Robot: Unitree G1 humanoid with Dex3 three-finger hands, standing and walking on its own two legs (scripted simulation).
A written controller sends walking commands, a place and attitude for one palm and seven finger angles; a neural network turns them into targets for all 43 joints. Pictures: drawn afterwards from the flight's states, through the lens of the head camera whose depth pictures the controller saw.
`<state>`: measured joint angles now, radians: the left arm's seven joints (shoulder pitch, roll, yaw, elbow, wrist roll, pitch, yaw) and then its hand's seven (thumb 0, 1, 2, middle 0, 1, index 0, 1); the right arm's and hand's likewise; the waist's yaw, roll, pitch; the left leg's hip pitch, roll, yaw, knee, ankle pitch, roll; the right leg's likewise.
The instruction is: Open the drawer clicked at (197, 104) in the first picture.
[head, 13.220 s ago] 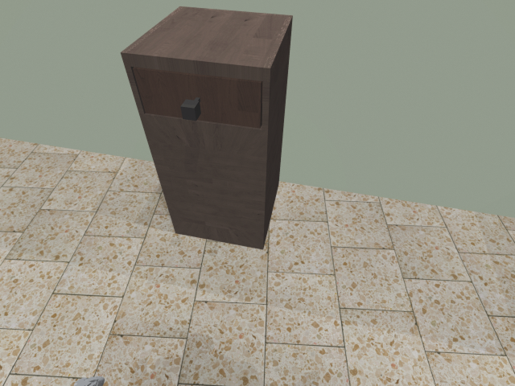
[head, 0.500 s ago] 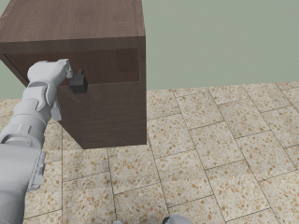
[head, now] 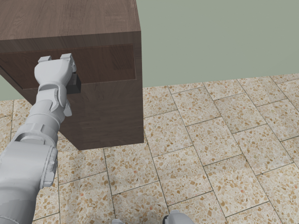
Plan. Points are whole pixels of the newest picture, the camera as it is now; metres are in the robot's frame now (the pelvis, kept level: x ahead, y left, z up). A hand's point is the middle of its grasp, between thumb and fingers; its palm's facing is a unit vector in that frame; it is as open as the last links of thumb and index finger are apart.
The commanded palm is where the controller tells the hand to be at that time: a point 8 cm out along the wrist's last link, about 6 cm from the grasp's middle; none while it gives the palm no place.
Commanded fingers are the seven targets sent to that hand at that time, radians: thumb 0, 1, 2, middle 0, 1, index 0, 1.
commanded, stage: lower the fingers behind the handle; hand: left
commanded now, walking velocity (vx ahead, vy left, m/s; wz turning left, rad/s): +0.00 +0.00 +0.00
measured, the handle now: (72, 78) +0.55 +0.18 +0.02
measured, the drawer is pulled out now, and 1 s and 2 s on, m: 0.00 0.00 0.00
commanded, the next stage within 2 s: lift the fingers back up to retry in 0.74 s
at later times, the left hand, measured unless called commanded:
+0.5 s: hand (62, 88) +0.50 +0.20 +0.03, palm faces +0.00 +0.00 -1.00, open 13.8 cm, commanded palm +0.48 +0.20 +0.06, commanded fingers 0.00 -0.50 0.30 -0.30 -1.20 -0.30 -1.20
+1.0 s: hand (61, 88) +0.50 +0.21 +0.03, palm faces -0.03 -0.02 -1.00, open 13.9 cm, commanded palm +0.49 +0.21 +0.08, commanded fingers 0.00 -0.50 0.30 -0.30 -1.20 -0.30 -1.20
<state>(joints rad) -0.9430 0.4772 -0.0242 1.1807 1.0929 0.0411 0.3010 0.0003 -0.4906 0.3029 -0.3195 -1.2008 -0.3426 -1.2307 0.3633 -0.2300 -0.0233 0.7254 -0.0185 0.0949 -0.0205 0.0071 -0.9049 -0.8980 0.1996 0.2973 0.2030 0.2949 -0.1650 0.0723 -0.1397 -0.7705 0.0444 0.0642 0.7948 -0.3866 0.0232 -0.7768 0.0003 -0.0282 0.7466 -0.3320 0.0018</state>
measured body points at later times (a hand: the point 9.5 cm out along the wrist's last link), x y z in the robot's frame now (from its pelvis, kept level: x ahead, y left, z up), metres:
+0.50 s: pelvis -0.01 +0.00 -0.01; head +0.11 +0.00 +0.42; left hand +0.50 +0.20 +0.08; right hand +0.00 -0.29 -0.13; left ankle -0.02 +0.10 -0.70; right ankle +0.00 -0.12 -0.70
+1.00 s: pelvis -0.02 +0.00 -0.02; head +0.10 +0.00 +0.42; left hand +0.50 +0.21 +0.08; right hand -0.04 -0.28 -0.14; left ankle -0.02 +0.10 -0.70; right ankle +0.00 -0.12 -0.70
